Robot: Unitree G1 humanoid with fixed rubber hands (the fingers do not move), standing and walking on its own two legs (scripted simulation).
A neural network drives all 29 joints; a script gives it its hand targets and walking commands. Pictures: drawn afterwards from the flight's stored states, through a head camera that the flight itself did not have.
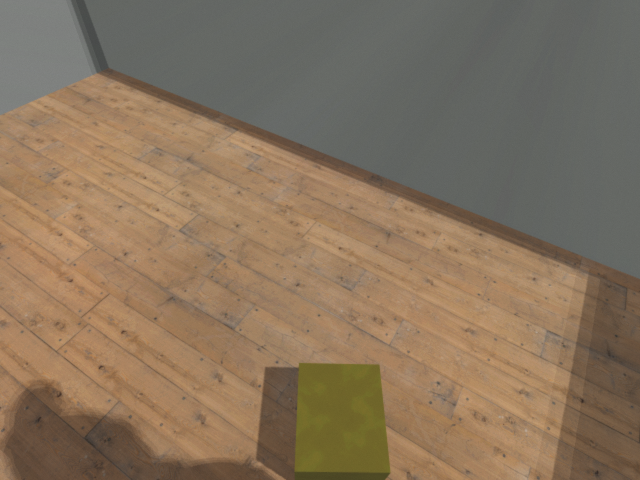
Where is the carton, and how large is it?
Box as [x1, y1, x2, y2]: [295, 363, 390, 479]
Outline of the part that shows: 299,363 295,448 295,479 384,479 390,472 379,365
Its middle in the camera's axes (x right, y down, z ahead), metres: +0.05 +0.51 +1.10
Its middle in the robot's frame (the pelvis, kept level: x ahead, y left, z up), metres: +0.41 -0.05 -0.69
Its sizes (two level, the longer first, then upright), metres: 0.276 0.234 0.173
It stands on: the floor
